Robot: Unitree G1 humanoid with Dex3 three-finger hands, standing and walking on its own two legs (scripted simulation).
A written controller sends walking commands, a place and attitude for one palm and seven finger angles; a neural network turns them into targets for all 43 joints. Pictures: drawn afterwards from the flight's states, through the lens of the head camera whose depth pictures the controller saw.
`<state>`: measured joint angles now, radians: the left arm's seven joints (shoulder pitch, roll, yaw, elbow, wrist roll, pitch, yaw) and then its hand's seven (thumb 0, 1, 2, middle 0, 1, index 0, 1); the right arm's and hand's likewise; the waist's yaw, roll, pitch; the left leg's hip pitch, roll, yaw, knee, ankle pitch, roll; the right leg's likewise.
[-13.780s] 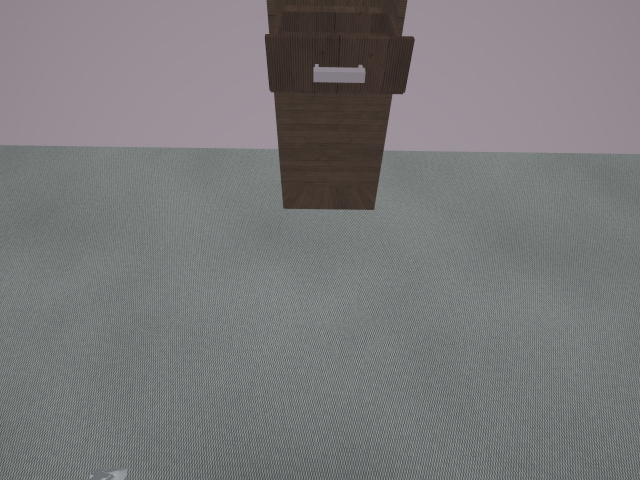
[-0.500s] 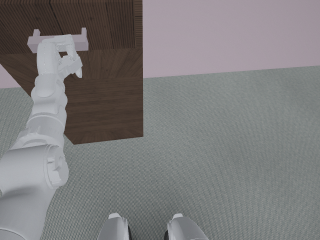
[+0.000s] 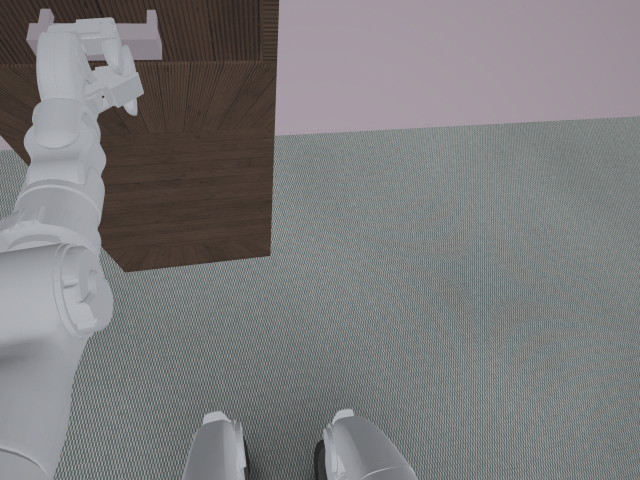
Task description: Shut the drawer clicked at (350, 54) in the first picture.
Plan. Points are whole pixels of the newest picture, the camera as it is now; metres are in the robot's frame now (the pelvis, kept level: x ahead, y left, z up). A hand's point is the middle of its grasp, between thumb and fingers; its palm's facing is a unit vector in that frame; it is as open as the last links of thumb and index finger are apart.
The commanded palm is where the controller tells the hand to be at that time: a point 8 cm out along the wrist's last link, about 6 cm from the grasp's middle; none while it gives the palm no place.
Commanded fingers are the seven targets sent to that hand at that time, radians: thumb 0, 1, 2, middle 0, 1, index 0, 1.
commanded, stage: pull the fist back off the drawer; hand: left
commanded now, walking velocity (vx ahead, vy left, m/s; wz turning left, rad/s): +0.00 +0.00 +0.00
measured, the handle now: (99, 29) +0.64 +0.18 +0.11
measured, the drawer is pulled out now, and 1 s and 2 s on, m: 0.00 0.00 0.00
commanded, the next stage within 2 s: draw the hand back to the body in 0.66 s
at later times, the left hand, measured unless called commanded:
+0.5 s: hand (125, 85) +0.56 +0.15 +0.10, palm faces +0.05 -1.00 -0.01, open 3.2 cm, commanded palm +0.51 +0.18 +0.11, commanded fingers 0.00 0.90 0.90 -1.40 -1.60 -1.40 -1.60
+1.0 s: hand (98, 126) +0.47 +0.16 +0.13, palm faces +0.05 -1.00 -0.02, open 3.3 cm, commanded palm +0.43 +0.21 +0.14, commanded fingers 0.00 0.90 0.90 -1.40 -1.60 -1.40 -1.60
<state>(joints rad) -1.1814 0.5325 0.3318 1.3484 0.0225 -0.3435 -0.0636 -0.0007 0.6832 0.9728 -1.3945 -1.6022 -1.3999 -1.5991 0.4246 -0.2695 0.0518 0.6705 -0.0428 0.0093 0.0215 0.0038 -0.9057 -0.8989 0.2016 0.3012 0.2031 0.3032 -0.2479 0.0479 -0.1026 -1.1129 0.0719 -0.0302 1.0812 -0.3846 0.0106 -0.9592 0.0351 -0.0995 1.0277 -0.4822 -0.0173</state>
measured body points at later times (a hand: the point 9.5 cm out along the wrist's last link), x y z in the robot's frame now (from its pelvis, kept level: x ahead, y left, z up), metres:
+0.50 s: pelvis +0.01 +0.02 +0.01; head +0.14 +0.03 +0.44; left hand +0.55 +0.20 +0.11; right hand -0.04 -0.23 -0.09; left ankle +0.06 +0.11 -0.66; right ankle +0.00 -0.12 -0.66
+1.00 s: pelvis +0.05 +0.00 +0.04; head +0.11 +0.00 +0.49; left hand +0.47 +0.22 +0.13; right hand +0.11 -0.25 -0.08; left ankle +0.06 +0.11 -0.66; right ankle +0.00 -0.12 -0.66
